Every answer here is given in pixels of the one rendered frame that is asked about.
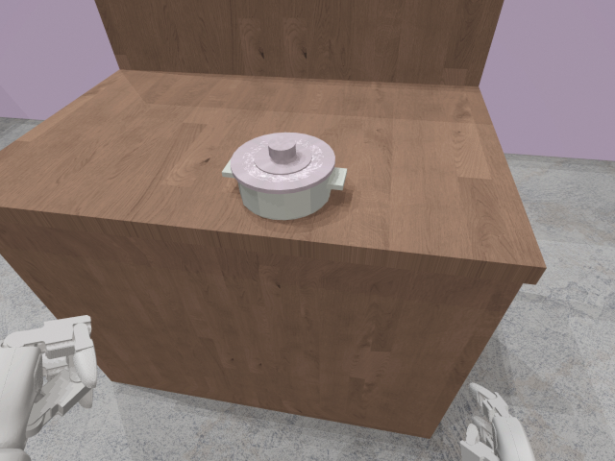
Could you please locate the robot left hand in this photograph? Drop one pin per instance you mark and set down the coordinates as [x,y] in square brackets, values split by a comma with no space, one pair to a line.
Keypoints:
[69,364]

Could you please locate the pot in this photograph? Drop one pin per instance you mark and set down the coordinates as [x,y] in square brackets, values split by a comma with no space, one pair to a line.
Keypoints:
[292,205]

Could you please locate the robot right hand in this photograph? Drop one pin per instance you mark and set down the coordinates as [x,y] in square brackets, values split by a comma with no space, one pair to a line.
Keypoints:
[506,439]

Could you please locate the lid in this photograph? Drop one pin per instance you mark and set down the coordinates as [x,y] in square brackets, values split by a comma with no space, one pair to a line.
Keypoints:
[313,163]

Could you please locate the knob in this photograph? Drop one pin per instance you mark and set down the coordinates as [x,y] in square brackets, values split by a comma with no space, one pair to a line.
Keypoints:
[282,148]

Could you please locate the table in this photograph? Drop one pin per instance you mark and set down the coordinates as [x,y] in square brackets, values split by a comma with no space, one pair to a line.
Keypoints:
[372,310]

